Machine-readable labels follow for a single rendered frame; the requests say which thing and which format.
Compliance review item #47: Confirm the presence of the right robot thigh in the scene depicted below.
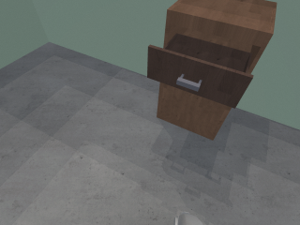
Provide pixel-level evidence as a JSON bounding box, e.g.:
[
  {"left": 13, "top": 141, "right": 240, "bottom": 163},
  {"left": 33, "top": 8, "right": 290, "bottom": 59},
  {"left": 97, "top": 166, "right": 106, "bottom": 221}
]
[{"left": 173, "top": 214, "right": 203, "bottom": 225}]

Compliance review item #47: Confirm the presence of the handle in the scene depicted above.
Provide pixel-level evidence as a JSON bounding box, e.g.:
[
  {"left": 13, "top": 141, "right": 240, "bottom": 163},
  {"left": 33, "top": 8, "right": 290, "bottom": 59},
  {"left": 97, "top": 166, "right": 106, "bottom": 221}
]
[{"left": 176, "top": 74, "right": 202, "bottom": 92}]

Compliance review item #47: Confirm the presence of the cabinet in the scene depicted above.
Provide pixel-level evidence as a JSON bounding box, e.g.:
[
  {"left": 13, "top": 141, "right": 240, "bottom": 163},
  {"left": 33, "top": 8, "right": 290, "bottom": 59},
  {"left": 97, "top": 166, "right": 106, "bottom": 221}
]
[{"left": 157, "top": 0, "right": 278, "bottom": 141}]

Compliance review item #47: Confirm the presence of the drawer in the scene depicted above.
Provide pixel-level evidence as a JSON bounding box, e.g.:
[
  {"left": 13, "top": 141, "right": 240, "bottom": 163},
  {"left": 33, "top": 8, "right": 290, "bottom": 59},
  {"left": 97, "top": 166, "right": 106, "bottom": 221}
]
[{"left": 147, "top": 33, "right": 254, "bottom": 109}]

